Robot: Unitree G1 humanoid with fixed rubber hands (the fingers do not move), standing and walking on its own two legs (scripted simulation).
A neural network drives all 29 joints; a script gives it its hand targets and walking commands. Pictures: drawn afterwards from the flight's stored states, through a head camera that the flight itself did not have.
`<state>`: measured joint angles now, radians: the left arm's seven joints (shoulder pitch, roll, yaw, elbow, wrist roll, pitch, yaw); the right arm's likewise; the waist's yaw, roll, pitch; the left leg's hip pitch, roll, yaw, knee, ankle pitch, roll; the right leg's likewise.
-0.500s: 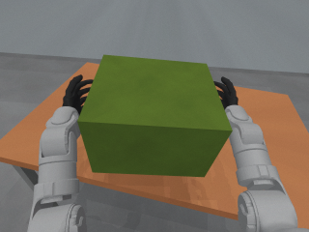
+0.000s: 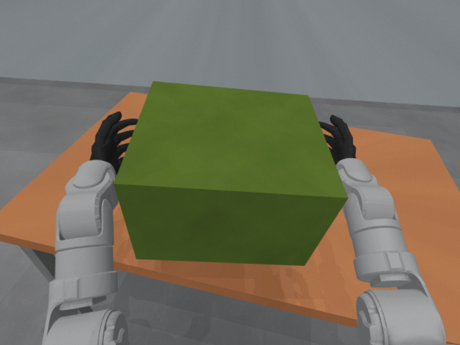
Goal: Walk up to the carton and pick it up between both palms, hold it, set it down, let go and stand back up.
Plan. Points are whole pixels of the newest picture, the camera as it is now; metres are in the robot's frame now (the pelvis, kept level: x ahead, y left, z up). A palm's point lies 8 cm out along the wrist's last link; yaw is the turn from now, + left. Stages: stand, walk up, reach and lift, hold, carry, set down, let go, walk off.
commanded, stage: hold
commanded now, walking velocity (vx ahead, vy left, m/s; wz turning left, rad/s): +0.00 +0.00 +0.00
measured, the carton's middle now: (227, 172) +0.38 +0.00 +0.14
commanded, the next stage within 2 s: none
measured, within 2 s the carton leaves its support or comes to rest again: neither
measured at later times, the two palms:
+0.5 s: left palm (112, 162) +0.35 +0.18 +0.18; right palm (344, 160) +0.37 -0.21 +0.18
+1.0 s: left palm (107, 163) +0.35 +0.19 +0.18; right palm (340, 165) +0.36 -0.20 +0.17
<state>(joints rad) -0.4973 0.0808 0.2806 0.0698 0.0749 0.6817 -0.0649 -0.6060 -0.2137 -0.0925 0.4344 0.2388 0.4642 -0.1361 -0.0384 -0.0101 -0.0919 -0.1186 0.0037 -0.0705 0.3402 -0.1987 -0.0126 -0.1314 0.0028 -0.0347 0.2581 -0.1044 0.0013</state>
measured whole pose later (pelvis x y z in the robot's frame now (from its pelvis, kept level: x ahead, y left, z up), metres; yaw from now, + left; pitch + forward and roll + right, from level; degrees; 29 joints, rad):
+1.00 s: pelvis +0.00 +0.00 +0.00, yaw +0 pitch -1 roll -1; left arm -0.50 0.09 0.27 0.09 0.06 0.67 -0.05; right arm -0.60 -0.21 -0.10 0.46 0.24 0.45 -0.13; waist -0.04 -0.01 -0.10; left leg -0.14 0.00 -0.07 0.34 -0.19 -0.01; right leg -0.15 0.00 -0.03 0.27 -0.10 0.00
